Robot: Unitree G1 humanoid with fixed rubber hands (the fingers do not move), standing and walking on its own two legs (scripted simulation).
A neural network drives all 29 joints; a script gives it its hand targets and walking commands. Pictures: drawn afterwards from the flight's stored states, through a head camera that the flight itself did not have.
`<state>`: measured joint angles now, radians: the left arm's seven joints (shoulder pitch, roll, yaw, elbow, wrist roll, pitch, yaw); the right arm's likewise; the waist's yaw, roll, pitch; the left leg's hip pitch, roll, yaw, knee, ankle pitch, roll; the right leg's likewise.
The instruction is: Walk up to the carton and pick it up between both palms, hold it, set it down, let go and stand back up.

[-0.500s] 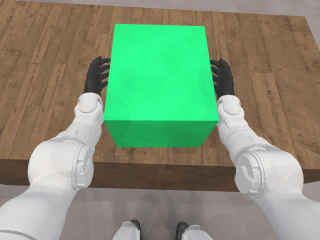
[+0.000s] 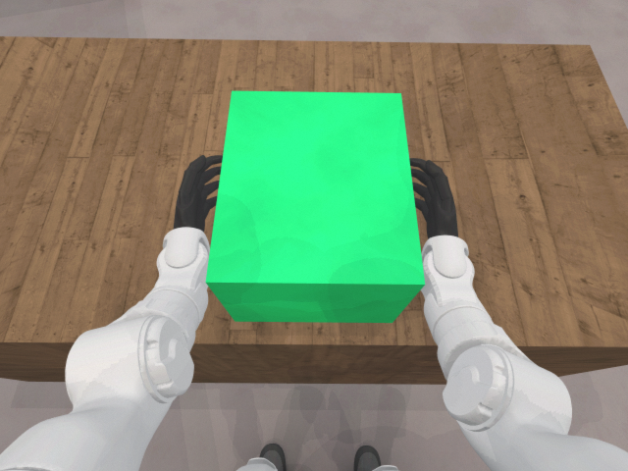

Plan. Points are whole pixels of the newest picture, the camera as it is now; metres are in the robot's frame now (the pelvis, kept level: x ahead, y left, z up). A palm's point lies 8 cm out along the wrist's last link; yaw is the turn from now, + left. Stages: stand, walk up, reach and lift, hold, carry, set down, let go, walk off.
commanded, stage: reach and lift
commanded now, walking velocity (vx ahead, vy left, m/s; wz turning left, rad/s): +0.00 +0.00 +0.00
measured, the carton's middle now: (315, 211) +0.45 +0.02 -0.03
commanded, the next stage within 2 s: none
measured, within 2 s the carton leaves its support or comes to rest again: leaves its support in 1.98 s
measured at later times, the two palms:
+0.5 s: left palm (192, 218) +0.43 +0.18 +0.00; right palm (438, 223) +0.42 -0.14 +0.00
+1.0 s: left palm (192, 219) +0.42 +0.18 +0.00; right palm (438, 224) +0.42 -0.14 +0.00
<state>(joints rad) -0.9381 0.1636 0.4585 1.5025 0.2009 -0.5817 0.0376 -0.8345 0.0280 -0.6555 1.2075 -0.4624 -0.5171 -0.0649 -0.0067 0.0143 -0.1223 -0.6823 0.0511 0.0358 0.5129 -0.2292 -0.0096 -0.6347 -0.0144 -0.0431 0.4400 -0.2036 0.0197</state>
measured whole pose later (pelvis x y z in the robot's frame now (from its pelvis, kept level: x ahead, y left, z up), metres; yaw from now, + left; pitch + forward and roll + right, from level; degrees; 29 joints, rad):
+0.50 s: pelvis +0.00 -0.01 +0.00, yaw +1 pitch +23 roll -1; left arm -0.91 0.14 0.49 1.42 0.26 -0.54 0.03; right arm -0.80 0.05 -0.67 1.16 -0.47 -0.51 -0.08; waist -0.01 -0.01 -0.12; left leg -0.65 0.05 0.02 0.46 -0.20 -0.02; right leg -0.60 -0.02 -0.06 0.39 -0.19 0.01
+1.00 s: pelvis +0.00 -0.01 +0.00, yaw +1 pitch +24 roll -1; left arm -0.90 0.13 0.47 1.42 0.26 -0.54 0.04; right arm -0.79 0.04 -0.66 1.19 -0.48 -0.54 -0.09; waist -0.01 -0.01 -0.15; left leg -0.67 0.05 0.02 0.45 -0.20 -0.02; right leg -0.61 -0.01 -0.07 0.38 -0.18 0.01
